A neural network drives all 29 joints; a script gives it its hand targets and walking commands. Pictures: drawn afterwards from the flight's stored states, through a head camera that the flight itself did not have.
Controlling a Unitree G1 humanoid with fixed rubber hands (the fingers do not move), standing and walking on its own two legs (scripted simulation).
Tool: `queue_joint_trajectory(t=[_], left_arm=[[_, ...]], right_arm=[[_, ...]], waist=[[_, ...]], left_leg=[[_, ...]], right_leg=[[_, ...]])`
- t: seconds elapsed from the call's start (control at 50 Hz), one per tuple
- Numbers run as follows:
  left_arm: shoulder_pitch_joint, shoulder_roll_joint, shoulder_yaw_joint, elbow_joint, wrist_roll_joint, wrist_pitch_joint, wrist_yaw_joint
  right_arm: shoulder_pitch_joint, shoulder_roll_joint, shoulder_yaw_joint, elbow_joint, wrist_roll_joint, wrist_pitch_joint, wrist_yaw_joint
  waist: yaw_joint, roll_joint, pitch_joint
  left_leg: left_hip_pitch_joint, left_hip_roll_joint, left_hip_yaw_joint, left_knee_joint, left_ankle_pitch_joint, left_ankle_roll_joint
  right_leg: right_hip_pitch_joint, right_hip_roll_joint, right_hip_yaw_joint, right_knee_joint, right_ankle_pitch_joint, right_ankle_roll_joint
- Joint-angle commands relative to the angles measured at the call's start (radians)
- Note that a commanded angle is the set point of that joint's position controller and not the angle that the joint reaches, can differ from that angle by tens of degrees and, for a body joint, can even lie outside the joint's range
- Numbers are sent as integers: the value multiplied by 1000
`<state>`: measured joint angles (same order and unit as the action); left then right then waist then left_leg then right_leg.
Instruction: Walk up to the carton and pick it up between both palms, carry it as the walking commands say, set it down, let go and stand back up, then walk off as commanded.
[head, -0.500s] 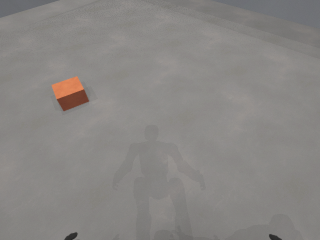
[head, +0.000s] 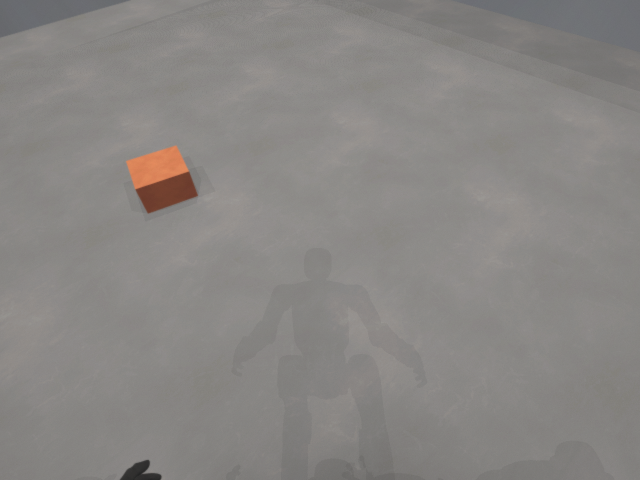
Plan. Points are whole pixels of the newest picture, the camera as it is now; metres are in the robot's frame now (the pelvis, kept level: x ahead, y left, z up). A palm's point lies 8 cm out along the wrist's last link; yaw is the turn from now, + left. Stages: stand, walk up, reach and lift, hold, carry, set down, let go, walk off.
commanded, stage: walk up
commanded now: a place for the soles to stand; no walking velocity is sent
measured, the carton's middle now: (162, 178) +1.45 +0.80 -0.70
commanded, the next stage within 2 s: none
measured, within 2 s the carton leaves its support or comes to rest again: neither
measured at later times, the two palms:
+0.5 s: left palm out of the picture +0.12 +0.40 -0.11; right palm (485, 397) +0.26 -0.22 -0.14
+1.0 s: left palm (12, 449) +0.18 +0.48 -0.13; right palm (367, 237) +0.55 -0.06 -0.10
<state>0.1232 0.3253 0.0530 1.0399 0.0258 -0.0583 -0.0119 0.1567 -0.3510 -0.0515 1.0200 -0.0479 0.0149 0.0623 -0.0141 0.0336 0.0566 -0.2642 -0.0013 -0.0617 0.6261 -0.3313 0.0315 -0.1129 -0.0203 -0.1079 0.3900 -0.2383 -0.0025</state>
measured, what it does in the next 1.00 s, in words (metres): walks ahead, turning left: left foot, then right foot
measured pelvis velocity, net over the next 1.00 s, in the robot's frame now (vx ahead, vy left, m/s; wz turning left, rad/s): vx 0.28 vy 0.17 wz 0.44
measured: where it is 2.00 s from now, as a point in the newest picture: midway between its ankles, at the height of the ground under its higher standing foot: (239, 339)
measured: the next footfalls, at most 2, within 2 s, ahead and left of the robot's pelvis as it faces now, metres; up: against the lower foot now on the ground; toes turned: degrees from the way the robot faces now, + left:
left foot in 0.18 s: +0.14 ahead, +0.19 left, +0.00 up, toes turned +14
right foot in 0.46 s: +0.24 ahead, +0.00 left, +0.00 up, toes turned +7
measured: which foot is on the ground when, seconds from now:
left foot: up 0.00-0.16, down 0.18-0.48, up 0.50-0.82, down 0.84-1.00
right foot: down 0.00-0.20, up 0.22-0.44, down 0.46-0.86, up 0.88-1.00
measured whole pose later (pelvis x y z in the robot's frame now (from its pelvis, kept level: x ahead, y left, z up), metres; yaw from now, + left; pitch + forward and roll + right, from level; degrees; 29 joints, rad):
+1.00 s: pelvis +0.28 +0.17 -0.03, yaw +25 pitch -3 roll +2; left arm 0.29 0.44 0.03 0.89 0.01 -0.08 -0.05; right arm 0.13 -0.42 -0.09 0.83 0.01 -0.07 0.06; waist 0.03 -0.05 0.08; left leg -0.41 -0.01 0.08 0.70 -0.26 0.04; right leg -0.42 -0.12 -0.01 1.09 -0.46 -0.03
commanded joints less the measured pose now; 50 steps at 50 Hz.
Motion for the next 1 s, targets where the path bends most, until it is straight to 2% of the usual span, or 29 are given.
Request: queue_joint_trajectory(t=[0.0, 0.08, 0.12, 0.16, 0.18, 0.2, 0.22, 0.24, 0.28, 0.3, 0.38, 0.4, 0.44, 0.46, 0.48, 0.5, 0.52, 0.58, 0.6, 0.62, 0.66, 0.72, 0.76, 0.8, 0.82, 0.84, 0.86, 0.92, 0.98], left_arm=[[-12, 403, 127, -145, 8, -49, 14], [-13, 402, 109, -187, 16, -57, -3], [-99, 426, 106, -193, 30, -43, -15], [-114, 298, 69, -219, 32, -26, -18], [-111, 198, 44, -244, 15, -25, -27], [-153, 248, 40, -271, 1, -27, -26], [-160, 327, 49, -246, -7, -29, -29], [-94, 355, 50, -201, -7, -30, -36], [57, 371, 57, -139, -5, -27, -33], [34, 380, 54, -131, -7, -28, -40], [48, 365, 70, -136, -9, -25, -53], [94, 356, 69, -125, -9, -24, -55], [318, 398, 108, -61, -11, -49, -40], [393, 474, 124, -60, 7, -53, -23], [268, 531, 135, -118, 12, -59, -12], [167, 480, 116, -178, 0, -69, -9], [119, 433, 107, -201, -3, -69, 1], [120, 388, 97, -205, -9, -84, -8], [123, 380, 111, -224, -13, -82, -9], [188, 417, 110, -217, 1, -83, -8], [170, 411, 104, -234, -4, -81, -11], [202, 399, 90, -238, -4, -71, -13], [123, 417, 79, -266, -13, -55, -22], [125, 346, 45, -273, -35, -47, -21], [168, 273, 20, -281, -37, -54, -19], [147, 289, 15, -311, -34, -61, -23], [71, 356, 35, -313, -22, -56, -16], [191, 382, 49, -237, -18, -56, -26], [246, 363, 52, -185, -7, -51, -35]], right_arm=[[-124, -260, -79, -200, -13, -24, 58], [-118, -269, -98, -208, 7, -30, 83], [-31, -264, -115, -191, 15, -34, 85], [192, -313, -147, -120, -3, -42, 63], [349, -389, -161, -93, -9, -45, 33], [250, -443, -149, -144, 7, -50, 26], [130, -431, -138, -183, 40, -51, 23], [91, -431, -141, -214, 42, -64, 19], [11, -407, -118, -250, 42, -78, 6], [-3, -380, -108, -252, 34, -80, 12], [62, -366, -109, -256, 25, -83, 20], [40, -383, -121, -271, 19, -79, 20], [-100, -310, -91, -323, 29, -68, 18], [-91, -224, -74, -341, 35, -71, 12], [-72, -228, -69, -320, 32, -73, -1], [-44, -307, -92, -283, 34, -81, -5], [48, -307, -81, -243, 26, -90, -2], [41, -311, -85, -218, 32, -90, 12], [12, -316, -75, -240, 36, -92, 18], [-58, -287, -77, -243, 22, -87, 22], [-65, -273, -70, -256, 26, -80, 35], [-138, -231, -58, -260, 30, -79, 50], [-36, -273, -83, -234, 27, -84, 48], [126, -297, -107, -177, 20, -96, 27], [248, -355, -130, -150, 3, -97, 9], [283, -452, -141, -193, 22, -98, -7], [272, -451, -148, -195, 55, -101, -12], [29, -370, -115, -261, 83, -103, -19], [-10, -390, -113, -262, 55, -105, -13]], waist=[[64, -128, 3], [55, -144, 26], [-23, -216, 36], [-123, 103, -27], [-204, 518, -72], [-149, 360, -14], [-97, 131, 72], [-47, 43, 43], [28, 84, -9], [17, 95, -23], [8, 103, -33], [23, 183, -9], [181, -35, -53], [219, -343, -51], [166, -350, 43], [97, -131, 111], [54, -80, 38], [52, -174, 56], [64, -227, 28], [88, -111, 39], [79, -176, 50], [91, -205, 66], [15, -209, -24], [-86, 8, -89], [-126, 202, -179], [-148, 271, -222], [-152, 113, -188], [-9, 84, -43], [5, 112, -101]], left_leg=[[-443, 212, -65, 279, -88, -26], [-227, 171, 41, 139, -88, -35], [4, 113, 149, 65, -13, -27], [345, -28, 173, -19, -145, 11], [417, 173, -274, -319, -516, 99], [208, 325, -713, -559, -728, 235], [77, 372, -697, -552, -698, 251], [110, 369, -667, -522, -635, 279], [7, 333, -472, -448, -421, 260], [-40, 282, -352, -428, -373, 224], [-76, 272, -297, -395, -298, 224], [-176, 266, -260, -402, -333, 202], [-464, 150, -152, -128, -364, 114], [-627, -31, 16, 195, -322, 31], [-683, -78, -65, 446, -180, 9], [-634, -25, -141, 485, -74, -7], [-570, 17, -115, 487, -19, -21], [-493, 78, -75, 436, 23, -46], [-491, 85, -48, 386, -16, -52], [-446, 94, -28, 353, 19, -56], [-416, 96, 24, 267, 2, -42], [-334, 74, 118, 72, 58, -34], [-59, 48, 155, -12, 81, -23], [226, -40, 178, -103, 60, 21], [419, 90, -49, -83, -90, 124], [521, 312, -582, -309, -376, 276], [422, 388, -696, -386, -413, 316], [85, 360, -410, -362, -352, 275], [-82, 323, -311, -308, -257, 255]], right_leg=[[135, -520, 381, -253, -352, -265], [-47, -431, 173, -199, -262, -230], [-259, -370, 40, -112, -476, -177], [-496, -171, -102, 307, -468, -116], [-686, -33, -135, 752, -479, -66], [-715, 5, 72, 902, -381, -49], [-657, -73, 163, 869, -274, -43], [-635, -94, 150, 867, -221, -41], [-518, -135, 162, 727, -199, -25], [-416, -135, 133, 604, -225, -22], [-283, -72, 69, 406, -221, -25], [-212, -80, 42, 364, -221, -29], [184, -49, 110, 204, -69, -41], [251, -265, 441, -106, -548, -106], [104, -474, 862, -311, -855, -177], [64, -457, 800, -284, -708, -153], [63, -449, 669, -240, -574, -213], [48, -369, 396, -214, -259, -151], [82, -385, 374, -196, -127, -218], [55, -395, 324, -176, -37, -182], [0, -384, 237, -189, -123, -228], [15, -294, 69, -131, 63, -182], [-117, -328, 37, -44, 46, -189], [-268, -230, -88, 278, 135, -141], [-464, -147, -137, 614, 214, -86], [-704, -9, -43, 838, -171, -38], [-686, -49, 111, 925, -250, -32], [-605, -171, 159, 754, -194, -37], [-342, -126, 129, 477, -308, -22]])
